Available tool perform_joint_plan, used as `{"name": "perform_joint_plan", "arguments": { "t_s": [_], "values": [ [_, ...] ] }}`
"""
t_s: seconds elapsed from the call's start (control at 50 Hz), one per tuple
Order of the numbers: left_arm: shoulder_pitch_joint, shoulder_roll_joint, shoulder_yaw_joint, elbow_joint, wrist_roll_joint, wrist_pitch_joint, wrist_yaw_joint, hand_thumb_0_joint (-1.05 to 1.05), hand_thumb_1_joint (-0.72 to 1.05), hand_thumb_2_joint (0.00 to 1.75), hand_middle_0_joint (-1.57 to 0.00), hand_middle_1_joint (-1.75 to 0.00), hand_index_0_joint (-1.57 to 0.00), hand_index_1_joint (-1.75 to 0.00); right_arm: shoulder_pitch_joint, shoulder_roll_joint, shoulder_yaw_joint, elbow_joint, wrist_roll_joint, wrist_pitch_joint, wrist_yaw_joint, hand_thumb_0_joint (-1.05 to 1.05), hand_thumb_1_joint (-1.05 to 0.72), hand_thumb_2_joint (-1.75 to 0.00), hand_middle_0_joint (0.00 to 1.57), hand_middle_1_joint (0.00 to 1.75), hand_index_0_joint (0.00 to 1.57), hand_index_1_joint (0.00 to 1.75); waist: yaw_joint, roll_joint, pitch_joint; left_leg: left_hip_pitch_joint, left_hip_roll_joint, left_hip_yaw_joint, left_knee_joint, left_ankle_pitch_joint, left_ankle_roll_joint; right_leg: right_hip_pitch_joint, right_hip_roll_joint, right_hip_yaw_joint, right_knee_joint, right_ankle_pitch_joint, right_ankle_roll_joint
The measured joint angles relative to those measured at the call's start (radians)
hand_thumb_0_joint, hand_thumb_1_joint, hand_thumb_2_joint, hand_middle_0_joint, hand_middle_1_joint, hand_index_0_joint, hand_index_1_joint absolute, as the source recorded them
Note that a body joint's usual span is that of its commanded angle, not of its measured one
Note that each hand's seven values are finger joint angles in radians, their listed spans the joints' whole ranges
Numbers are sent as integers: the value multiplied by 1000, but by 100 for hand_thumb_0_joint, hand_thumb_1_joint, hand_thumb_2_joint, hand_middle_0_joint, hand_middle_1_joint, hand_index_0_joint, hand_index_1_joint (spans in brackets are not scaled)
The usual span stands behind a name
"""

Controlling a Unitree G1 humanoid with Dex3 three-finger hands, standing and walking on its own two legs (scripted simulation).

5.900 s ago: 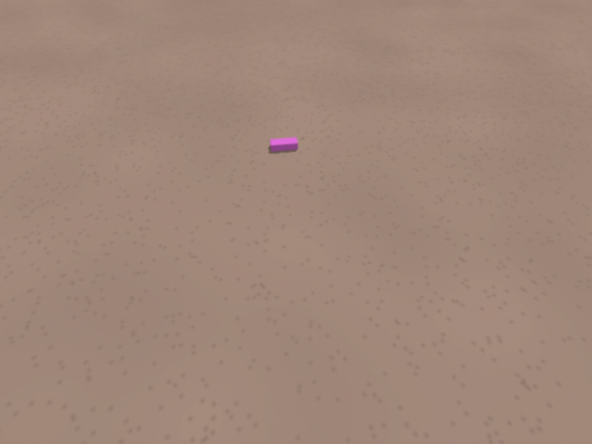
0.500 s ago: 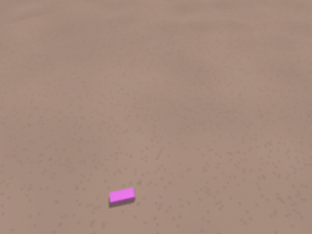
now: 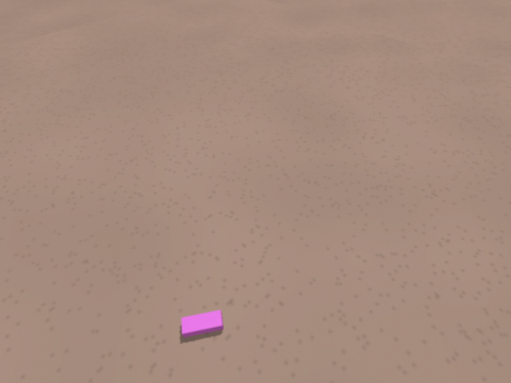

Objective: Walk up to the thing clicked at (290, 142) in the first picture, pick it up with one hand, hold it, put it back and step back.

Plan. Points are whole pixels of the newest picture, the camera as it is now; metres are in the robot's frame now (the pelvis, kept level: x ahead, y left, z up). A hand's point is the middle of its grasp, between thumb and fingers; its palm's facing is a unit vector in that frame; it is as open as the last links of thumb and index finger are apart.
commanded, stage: stand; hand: left
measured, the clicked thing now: (202, 323) +0.50 +0.25 -0.76
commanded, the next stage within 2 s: none
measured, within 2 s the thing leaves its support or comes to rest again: neither
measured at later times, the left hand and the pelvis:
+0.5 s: hand out of the picture +0.08 +0.25 -0.16, palm faces -0.03 -0.94 -0.33, open 7.4 cm; pelvis +0.01 +0.00 +0.00, yaw +0 degrees
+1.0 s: hand out of the picture +0.08 +0.25 -0.16, palm faces -0.03 -0.94 -0.34, open 7.4 cm; pelvis +0.01 +0.00 +0.00, yaw +0 degrees
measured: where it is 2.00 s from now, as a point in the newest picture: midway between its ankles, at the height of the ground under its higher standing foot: outside the picture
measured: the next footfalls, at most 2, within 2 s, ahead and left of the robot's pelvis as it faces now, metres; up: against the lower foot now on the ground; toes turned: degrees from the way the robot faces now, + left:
none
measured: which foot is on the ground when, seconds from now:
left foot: down 0.00-1.00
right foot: down 0.00-1.00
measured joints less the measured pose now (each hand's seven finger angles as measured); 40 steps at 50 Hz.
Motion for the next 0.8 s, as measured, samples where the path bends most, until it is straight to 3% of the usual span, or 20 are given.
{"name": "perform_joint_plan", "arguments": {
  "t_s": [0.8],
  "values": [
    [11,5,-5,-24,-1,0,3,1,90,90,-20,-30,-20,-30,19,-3,4,-7,3,3,-4,1,-91,-89,20,30,20,30,0,-3,5,24,4,-2,-6,-15,-3,31,4,-3,-19,-9,-2]
  ]
}}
